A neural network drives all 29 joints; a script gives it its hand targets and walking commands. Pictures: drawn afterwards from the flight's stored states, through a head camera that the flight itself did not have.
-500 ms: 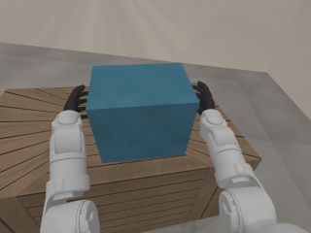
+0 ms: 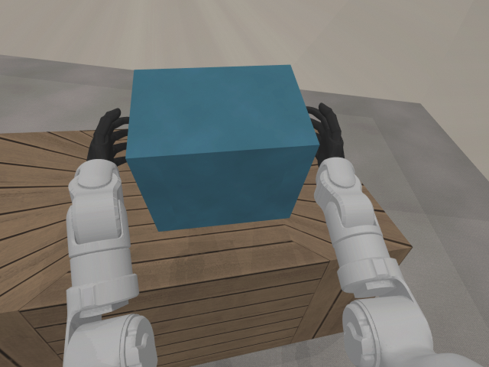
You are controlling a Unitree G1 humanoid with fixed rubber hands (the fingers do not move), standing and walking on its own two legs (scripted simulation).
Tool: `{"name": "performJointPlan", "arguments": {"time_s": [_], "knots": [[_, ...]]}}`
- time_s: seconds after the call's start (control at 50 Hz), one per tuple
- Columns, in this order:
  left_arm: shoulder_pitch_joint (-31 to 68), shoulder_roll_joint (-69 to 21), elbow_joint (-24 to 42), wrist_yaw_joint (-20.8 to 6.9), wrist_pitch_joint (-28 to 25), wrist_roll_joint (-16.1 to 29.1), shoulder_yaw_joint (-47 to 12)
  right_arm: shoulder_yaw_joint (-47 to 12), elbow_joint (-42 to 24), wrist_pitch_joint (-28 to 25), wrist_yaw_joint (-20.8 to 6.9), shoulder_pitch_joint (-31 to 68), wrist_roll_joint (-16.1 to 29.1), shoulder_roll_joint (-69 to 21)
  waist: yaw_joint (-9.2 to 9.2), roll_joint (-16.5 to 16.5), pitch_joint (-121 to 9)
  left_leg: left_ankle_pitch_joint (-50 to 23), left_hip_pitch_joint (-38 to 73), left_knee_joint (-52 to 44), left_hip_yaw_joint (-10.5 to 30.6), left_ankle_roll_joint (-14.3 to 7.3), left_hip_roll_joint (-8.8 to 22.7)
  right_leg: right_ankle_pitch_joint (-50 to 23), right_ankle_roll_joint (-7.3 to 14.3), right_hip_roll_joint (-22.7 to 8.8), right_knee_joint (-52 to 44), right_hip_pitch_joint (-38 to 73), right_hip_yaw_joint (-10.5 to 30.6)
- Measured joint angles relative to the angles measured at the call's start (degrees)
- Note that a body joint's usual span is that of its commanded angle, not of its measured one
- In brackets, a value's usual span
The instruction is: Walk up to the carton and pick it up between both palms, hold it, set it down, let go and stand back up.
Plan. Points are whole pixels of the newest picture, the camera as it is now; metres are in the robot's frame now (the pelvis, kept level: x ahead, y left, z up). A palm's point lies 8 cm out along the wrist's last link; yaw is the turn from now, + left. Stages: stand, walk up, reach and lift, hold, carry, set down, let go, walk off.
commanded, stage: hold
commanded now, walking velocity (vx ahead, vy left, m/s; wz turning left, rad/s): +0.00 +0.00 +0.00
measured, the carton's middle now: (220, 152) +0.42 +0.02 +0.17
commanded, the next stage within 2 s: none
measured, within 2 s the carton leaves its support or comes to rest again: neither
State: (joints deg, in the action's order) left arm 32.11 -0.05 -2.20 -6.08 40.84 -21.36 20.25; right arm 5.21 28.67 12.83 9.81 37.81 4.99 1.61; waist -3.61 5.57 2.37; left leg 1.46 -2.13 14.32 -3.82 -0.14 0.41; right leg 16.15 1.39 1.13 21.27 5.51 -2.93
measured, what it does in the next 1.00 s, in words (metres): stands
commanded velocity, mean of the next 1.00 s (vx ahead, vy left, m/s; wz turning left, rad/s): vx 0.00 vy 0.00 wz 0.00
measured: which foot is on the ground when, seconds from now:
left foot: down 0.00-1.00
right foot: down 0.00-1.00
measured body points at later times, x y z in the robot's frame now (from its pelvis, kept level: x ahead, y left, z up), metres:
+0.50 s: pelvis -0.01 +0.00 +0.00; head -0.08 +0.04 +0.44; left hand +0.35 +0.20 +0.18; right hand +0.36 -0.15 +0.19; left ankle +0.09 +0.13 -0.74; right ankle -0.03 -0.08 -0.74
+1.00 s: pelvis -0.01 +0.00 +0.00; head -0.06 +0.03 +0.45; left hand +0.36 +0.19 +0.18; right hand +0.37 -0.15 +0.19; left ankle +0.09 +0.13 -0.74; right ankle -0.03 -0.08 -0.74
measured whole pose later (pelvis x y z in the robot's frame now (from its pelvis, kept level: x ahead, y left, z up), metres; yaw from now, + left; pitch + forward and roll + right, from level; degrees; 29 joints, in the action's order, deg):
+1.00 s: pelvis -0.01 +0.00 +0.00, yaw +0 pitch -11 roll +1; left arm 32.1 -0.1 -4.5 -7.8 43.1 -23.3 20.2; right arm 6.1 30.9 15.5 9.9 37.7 3.8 0.9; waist -3.6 5.8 3.5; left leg 0.8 -1.9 13.7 -3.8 -0.2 0.4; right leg 15.8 1.4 1.1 21.3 5.4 -3.1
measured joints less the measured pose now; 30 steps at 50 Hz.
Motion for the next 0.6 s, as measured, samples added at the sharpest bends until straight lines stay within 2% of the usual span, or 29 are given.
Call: {"name": "performJointPlan", "arguments": {"time_s": [0.1,0.22,0.38,0.52,0.6], "knots": [[0.0,0.0,0.8,-0.9,1.2,-1.2,0.0,0.0,-0.5,1.5,0.0,0.0,0.2,-0.1,0.0,0.0,-0.5,-0.2,0.0,0.0,0.0,0.0,0.0,-0.2,0.0,0.0,0.0,0.0,0.0],[0.0,0.0,-1.4,-2.2,3.0,-2.9,0.0,0.0,3.9,3.8,-0.3,0.0,0.2,-0.1,0.0,0.0,-0.1,-0.9,0.1,-0.5,0.0,0.0,0.0,-0.6,0.0,0.0,0.0,-0.1,-0.1],[0.0,0.0,-1.8,0.5,0.2,-0.9,0.0,0.2,4.5,0.1,-1.5,0.0,-1.2,-0.1,0.0,0.0,-0.4,-1.3,0.1,-0.7,0.0,0.0,0.0,-0.8,0.0,0.0,0.0,-0.3,-0.1],[0.0,0.0,-7.1,0.2,-0.3,-2.5,0.0,0.8,8.3,0.4,-2.5,0.0,-2.5,-0.1,0.0,0.1,-0.8,-1.0,0.1,-0.6,0.0,0.0,0.0,-0.5,0.0,0.0,0.0,-0.2,-0.1],[0.0,0.0,-7.7,0.4,-0.6,-2.3,0.0,0.9,8.7,-0.3,-2.5,0.0,-2.7,-0.1,0.0,0.2,-0.3,-0.8,0.1,-0.6,0.0,0.0,0.0,-0.3,0.0,0.0,0.0,-0.2,-0.1]]}}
